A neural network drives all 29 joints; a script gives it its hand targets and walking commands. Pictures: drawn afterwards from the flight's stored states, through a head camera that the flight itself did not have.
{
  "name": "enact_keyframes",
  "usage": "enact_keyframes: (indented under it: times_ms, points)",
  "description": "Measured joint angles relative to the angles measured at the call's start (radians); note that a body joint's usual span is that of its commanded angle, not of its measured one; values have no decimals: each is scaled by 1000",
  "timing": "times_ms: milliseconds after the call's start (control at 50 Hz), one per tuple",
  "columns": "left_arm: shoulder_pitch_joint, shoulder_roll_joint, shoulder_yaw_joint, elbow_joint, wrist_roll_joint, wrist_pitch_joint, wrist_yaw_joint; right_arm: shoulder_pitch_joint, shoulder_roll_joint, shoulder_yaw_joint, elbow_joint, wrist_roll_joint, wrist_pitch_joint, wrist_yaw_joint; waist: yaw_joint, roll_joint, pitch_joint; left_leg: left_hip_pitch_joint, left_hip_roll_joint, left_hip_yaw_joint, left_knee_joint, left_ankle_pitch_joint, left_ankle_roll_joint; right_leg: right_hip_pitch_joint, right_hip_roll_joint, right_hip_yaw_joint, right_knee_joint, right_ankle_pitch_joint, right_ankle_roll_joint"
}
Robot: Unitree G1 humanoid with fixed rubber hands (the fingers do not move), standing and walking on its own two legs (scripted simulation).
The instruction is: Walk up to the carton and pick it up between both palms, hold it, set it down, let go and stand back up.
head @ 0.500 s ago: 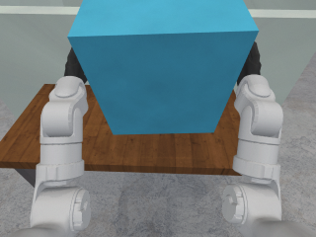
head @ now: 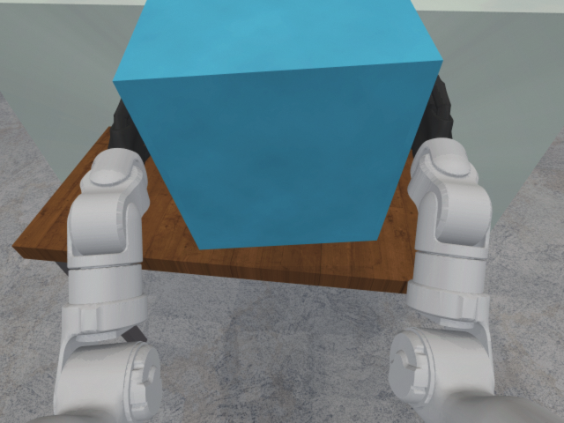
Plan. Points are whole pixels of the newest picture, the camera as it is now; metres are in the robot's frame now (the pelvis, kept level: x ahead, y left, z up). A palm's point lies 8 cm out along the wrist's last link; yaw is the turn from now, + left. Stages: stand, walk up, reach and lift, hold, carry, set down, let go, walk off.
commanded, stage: hold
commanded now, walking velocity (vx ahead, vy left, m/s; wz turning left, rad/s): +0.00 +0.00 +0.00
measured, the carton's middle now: (280, 113) +0.46 +0.00 +0.22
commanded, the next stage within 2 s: none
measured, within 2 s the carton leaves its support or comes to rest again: neither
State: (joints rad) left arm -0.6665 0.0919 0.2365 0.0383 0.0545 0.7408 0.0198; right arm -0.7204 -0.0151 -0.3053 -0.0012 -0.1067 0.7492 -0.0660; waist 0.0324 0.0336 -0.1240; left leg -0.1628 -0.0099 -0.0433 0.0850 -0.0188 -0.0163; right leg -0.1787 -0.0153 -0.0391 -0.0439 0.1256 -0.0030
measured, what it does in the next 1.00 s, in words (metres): stands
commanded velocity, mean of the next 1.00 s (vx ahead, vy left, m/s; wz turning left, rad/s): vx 0.00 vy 0.00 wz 0.00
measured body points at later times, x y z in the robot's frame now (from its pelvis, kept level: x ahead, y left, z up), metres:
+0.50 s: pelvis -0.02 -0.01 +0.00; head -0.08 -0.03 +0.44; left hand +0.38 +0.16 +0.29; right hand +0.38 -0.20 +0.30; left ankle +0.01 +0.13 -0.75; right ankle +0.06 -0.11 -0.75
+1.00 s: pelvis +0.02 +0.01 +0.00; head +0.00 +0.00 +0.45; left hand +0.43 +0.17 +0.25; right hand +0.42 -0.19 +0.27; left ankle +0.01 +0.13 -0.75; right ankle +0.06 -0.11 -0.75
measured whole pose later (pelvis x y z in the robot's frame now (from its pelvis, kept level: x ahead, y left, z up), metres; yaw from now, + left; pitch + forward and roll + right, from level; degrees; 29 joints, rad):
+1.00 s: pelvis +0.02 +0.01 +0.00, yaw +0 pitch +7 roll +0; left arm -0.81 0.11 0.26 0.30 0.09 0.65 0.02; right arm -0.85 -0.03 -0.36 0.22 -0.14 0.66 -0.09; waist -0.02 0.02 -0.20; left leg -0.14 -0.02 -0.03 0.04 -0.02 0.00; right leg -0.18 -0.03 -0.03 -0.04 0.09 0.01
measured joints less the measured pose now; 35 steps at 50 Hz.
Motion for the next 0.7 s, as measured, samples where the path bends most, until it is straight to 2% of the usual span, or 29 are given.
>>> enact_keyframes:
  times_ms: [200,360,500,700]
  points:
    - [-143,37,66,256,56,-57,-85,-126,2,-36,213,-64,-43,-2,-20,4,-18,6,9,-26,52,-6,-11,18,9,-27,45,-10,-15]
    - [-252,47,90,419,104,-74,-102,-252,-49,-72,412,-83,-64,14,-28,-8,-54,9,15,-7,74,-34,-5,6,14,-11,82,-25,-20]
    - [-281,43,101,473,119,-76,-92,-297,-72,-76,498,-93,-77,18,-24,0,-83,4,19,7,73,-26,-1,-9,17,1,94,-33,-20]
    - [-261,33,99,455,116,-93,-69,-282,-54,-82,485,-99,-102,10,-27,2,-108,-11,12,11,52,-27,0,-32,10,5,91,-45,-11]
